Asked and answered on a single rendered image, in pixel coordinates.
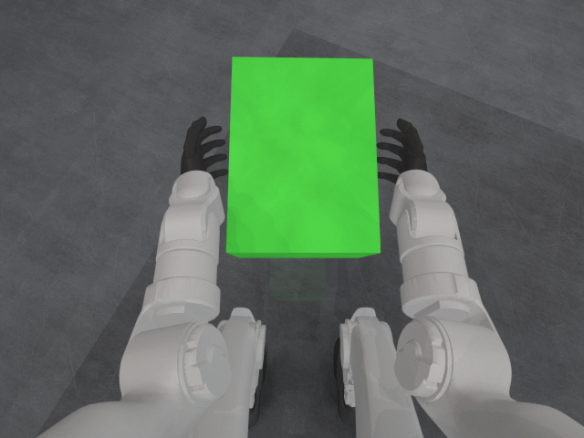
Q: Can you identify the robot right shin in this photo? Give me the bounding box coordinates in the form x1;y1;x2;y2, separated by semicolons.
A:
342;308;392;405

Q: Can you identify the right robot upper arm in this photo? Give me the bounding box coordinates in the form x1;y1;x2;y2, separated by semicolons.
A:
393;316;584;438

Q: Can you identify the robot left hand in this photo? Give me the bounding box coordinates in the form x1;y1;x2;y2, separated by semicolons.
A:
181;117;229;179

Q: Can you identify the left robot upper arm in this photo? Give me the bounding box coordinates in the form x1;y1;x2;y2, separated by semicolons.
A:
37;320;232;438

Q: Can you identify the left robot thigh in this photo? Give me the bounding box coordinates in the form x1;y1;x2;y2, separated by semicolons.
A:
186;316;266;438

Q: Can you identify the carton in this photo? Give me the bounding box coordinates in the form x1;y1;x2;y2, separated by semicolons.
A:
226;57;381;258

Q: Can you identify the right robot forearm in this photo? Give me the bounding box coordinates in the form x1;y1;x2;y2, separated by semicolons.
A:
389;170;512;385

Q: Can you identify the left robot forearm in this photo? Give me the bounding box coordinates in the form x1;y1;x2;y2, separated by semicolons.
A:
120;171;224;391

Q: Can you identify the robot right hand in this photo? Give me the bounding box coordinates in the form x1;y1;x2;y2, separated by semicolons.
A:
376;119;428;184

